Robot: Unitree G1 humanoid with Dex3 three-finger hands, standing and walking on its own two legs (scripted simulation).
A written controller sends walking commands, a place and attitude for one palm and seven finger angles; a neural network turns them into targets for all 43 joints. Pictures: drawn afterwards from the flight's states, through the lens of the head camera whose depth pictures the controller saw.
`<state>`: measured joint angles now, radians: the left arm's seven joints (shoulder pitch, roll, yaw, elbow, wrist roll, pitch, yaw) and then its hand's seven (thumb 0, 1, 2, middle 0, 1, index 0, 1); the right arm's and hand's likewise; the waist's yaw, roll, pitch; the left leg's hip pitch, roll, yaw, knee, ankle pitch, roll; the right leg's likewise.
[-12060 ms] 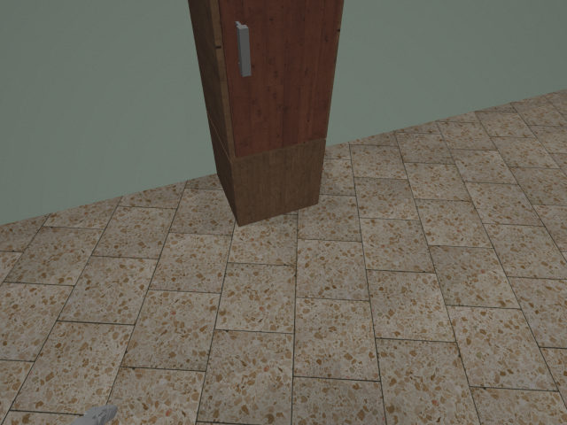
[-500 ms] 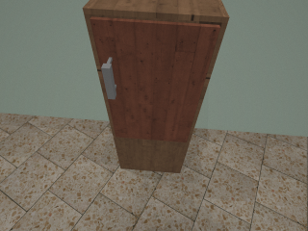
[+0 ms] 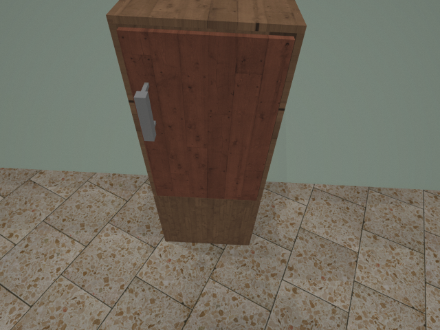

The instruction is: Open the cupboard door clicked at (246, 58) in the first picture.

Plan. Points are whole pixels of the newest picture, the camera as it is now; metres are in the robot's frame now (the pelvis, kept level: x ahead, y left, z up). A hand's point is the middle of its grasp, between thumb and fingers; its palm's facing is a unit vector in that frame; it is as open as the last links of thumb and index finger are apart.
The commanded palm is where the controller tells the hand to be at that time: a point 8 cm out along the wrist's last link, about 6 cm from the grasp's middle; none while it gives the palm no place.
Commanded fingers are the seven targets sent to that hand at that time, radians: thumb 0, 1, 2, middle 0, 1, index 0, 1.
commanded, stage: look again from close up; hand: left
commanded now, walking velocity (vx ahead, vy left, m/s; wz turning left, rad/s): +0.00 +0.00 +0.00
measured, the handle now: (148, 112) +0.59 +0.22 +0.06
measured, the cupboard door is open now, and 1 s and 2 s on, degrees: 0 0 0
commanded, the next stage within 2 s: raise the hand with hooked fingers in 0.58 s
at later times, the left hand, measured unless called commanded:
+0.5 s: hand out of the picture +0.05 +0.21 -0.18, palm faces +0.00 -0.97 -0.23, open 7.4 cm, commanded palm none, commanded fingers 0.00 0.90 0.90 -0.20 -0.30 -0.20 -0.30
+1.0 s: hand (113, 266) +0.22 +0.20 +0.00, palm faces +0.05 -1.00 -0.03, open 8.0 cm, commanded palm +0.15 +0.27 -0.04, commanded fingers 0.00 0.50 0.73 -0.23 -0.56 -0.23 -0.56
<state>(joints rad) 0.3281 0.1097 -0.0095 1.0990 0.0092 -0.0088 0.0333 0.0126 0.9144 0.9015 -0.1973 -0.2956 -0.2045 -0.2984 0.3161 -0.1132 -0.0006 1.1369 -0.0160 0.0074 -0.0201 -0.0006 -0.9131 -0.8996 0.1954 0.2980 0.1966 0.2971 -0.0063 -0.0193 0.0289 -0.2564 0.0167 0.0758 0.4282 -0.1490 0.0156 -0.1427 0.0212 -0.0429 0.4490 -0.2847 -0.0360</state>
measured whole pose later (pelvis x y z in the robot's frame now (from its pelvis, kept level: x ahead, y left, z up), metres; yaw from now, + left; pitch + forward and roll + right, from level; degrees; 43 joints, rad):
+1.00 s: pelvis +0.00 +0.01 -0.05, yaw +1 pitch +8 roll +1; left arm 0.30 0.21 0.18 0.19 -0.25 -0.49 -0.25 0.01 0.73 0.82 -0.21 -0.41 -0.21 -0.42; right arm 0.18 -0.24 -0.03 0.62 0.01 -0.24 -0.01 0.01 -0.91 -0.90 0.20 0.30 0.20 0.30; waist -0.02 -0.02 -0.13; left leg -0.67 -0.01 0.07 0.87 -0.34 0.04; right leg -0.59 0.00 -0.05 0.92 -0.47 -0.04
